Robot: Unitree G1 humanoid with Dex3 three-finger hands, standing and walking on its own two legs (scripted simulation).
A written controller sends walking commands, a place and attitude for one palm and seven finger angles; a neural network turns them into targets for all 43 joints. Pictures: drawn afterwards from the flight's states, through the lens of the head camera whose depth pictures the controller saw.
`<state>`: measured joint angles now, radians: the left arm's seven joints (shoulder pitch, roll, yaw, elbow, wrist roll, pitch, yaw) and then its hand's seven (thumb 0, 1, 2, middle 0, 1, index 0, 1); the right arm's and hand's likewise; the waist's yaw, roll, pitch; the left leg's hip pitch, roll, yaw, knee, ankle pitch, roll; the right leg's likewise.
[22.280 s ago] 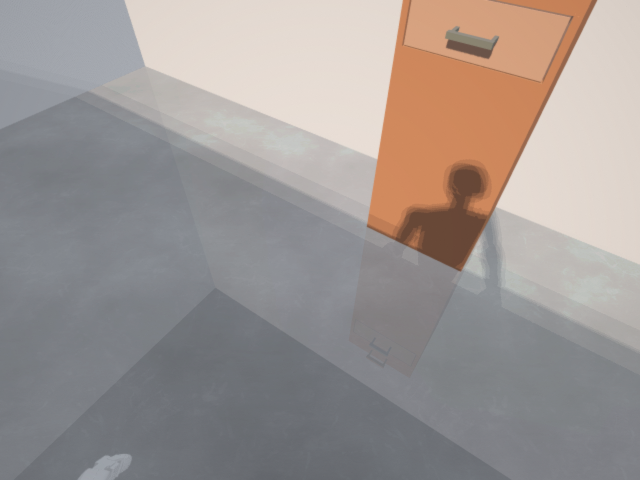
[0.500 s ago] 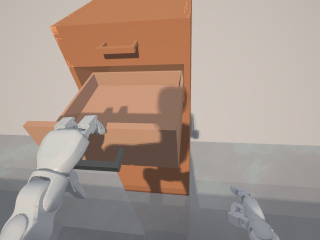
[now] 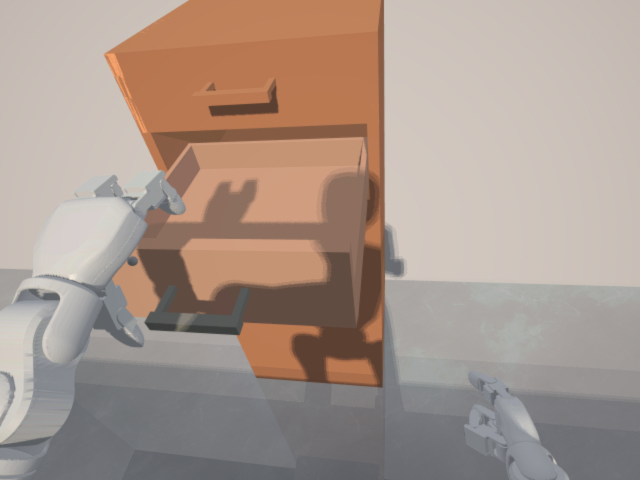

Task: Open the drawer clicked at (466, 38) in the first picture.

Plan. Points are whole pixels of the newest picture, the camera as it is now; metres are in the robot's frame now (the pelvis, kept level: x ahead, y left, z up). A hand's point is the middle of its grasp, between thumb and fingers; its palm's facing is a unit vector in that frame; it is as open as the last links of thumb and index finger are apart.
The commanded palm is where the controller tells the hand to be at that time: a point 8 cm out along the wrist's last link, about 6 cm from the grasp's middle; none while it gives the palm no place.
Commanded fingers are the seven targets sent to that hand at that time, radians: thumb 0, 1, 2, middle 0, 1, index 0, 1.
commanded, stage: lift the hand off the handle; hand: left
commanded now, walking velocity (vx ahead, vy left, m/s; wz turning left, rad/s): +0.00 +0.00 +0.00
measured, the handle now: (200, 309) +0.28 +0.21 +0.09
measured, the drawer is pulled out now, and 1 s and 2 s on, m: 0.30 0.30 0.30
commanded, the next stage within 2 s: draw the hand back to the body in 0.20 s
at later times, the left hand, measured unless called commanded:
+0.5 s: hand (141, 263) +0.25 +0.21 +0.22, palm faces +0.20 -0.08 -0.98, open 13.9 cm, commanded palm +0.20 +0.23 +0.29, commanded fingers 0.00 -0.50 0.30 -0.30 -1.20 -0.30 -1.20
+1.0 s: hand (116, 265) +0.22 +0.20 +0.25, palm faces +0.31 -0.53 -0.79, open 13.8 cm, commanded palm +0.17 +0.25 +0.29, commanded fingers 0.00 -0.29 0.39 -0.28 -1.07 -0.28 -1.07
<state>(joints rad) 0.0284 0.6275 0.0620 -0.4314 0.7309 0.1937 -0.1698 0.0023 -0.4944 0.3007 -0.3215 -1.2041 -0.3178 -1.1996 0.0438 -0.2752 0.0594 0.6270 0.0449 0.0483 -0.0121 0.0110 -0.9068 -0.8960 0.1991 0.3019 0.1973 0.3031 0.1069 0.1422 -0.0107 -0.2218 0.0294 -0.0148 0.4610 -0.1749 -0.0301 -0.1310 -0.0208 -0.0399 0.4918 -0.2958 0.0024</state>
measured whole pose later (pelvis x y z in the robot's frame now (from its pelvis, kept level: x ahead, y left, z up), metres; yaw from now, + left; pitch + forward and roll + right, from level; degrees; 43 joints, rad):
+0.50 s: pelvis +0.00 +0.01 +0.00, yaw +0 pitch -3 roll +0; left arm 0.04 0.63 0.05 -0.54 0.72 0.20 -0.22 0.00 -0.49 0.30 -0.32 -1.20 -0.32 -1.20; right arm 0.04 -0.27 0.07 0.60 0.05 0.05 0.01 0.01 -0.91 -0.90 0.20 0.30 0.20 0.30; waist 0.11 0.14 -0.02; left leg -0.26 0.02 0.00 0.49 -0.18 -0.02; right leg -0.17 -0.03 -0.03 0.52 -0.30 0.01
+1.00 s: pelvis +0.00 +0.00 +0.00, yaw +0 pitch -4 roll -1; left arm 0.21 0.58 0.32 -0.60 0.17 0.00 -0.10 0.00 -0.47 0.31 -0.32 -1.19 -0.32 -1.19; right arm 0.05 -0.24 0.08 0.60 0.03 -0.05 -0.04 0.01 -0.91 -0.90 0.20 0.30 0.20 0.30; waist 0.09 0.13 0.02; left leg -0.25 0.04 -0.03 0.51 -0.20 -0.03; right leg -0.13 -0.01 -0.05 0.50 -0.30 0.00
